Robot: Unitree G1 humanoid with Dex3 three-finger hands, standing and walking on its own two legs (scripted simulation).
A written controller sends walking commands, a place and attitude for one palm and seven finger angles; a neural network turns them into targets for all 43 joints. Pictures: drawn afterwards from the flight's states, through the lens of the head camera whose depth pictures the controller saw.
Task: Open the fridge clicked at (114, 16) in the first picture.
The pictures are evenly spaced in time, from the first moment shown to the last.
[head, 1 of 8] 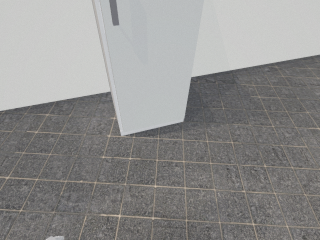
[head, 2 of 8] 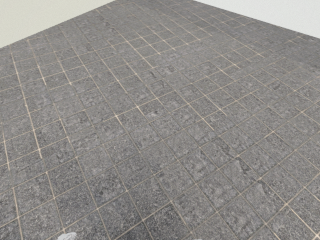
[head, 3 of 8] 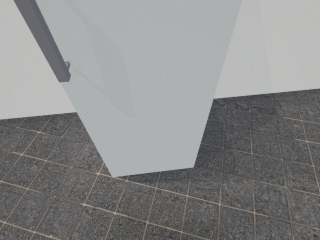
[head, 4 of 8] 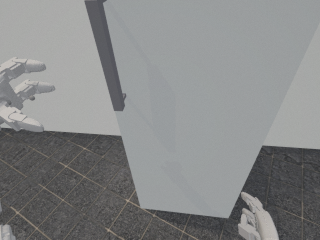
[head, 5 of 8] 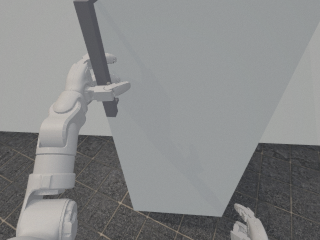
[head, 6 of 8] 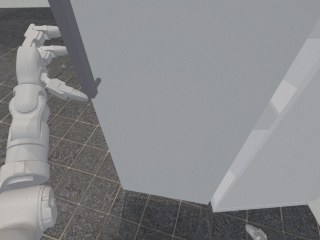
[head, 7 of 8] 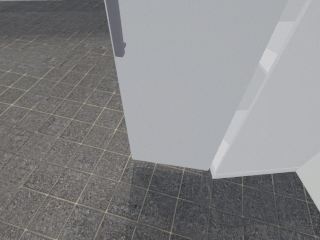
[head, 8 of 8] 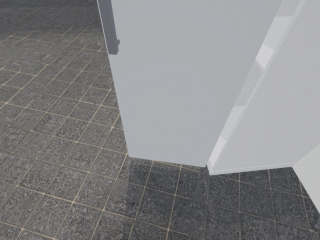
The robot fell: no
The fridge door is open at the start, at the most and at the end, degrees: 0 83 75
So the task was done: yes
